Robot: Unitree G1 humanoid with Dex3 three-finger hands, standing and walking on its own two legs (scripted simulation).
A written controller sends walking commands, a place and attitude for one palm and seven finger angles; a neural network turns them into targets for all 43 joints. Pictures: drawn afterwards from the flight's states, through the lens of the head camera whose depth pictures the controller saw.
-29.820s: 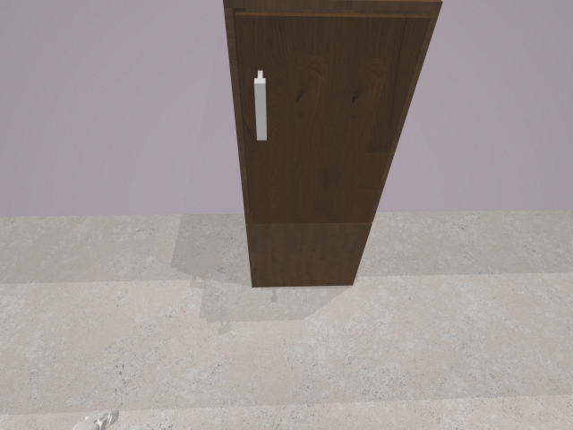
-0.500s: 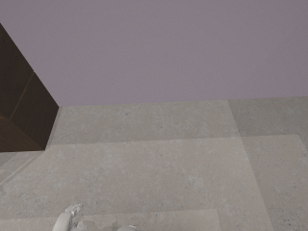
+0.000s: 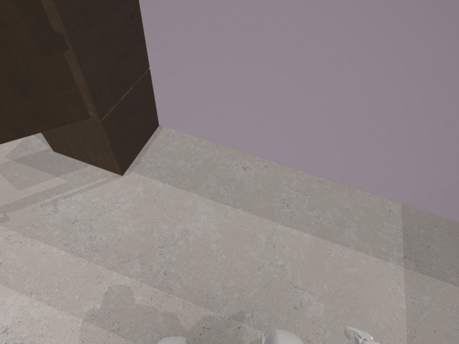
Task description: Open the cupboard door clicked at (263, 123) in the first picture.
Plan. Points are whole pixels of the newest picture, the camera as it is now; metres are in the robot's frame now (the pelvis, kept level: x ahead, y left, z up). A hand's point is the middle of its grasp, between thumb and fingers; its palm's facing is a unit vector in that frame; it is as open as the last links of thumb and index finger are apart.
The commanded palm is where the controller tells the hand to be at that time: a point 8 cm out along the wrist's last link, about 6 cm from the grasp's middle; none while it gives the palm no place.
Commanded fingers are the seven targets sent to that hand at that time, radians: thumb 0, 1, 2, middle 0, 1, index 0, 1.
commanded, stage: turn to face it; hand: left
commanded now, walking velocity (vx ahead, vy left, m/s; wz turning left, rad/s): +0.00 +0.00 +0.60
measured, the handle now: out of the picture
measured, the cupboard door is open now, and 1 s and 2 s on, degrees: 50 50 50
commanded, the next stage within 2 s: take the last steps up to it in 1.00 s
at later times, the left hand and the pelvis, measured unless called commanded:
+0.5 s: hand out of the picture +0.04 +0.16 -0.14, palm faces +0.28 -0.93 -0.24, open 7.4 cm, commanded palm none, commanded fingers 0.00 0.90 0.90 -0.20 -0.30 -0.20 -0.30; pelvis +0.01 -0.05 +0.01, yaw +18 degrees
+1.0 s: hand out of the picture -0.02 +0.20 -0.16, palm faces +0.51 -0.83 -0.23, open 7.4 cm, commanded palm none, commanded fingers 0.00 0.90 0.90 -0.20 -0.30 -0.20 -0.30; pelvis +0.01 -0.02 +0.01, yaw +29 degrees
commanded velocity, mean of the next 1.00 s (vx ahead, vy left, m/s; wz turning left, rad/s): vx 0.00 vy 0.00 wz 0.45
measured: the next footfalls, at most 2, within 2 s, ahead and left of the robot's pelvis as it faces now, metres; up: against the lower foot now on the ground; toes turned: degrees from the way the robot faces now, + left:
right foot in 0.30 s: +0.06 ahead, -0.15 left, +0.00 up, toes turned +7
left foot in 0.68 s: +0.00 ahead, +0.10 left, +0.00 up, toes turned +28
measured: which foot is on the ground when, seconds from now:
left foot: down 0.00-0.30, up 0.32-0.66, down 0.68-1.00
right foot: up 0.00-0.28, down 0.30-0.68, up 0.70-1.00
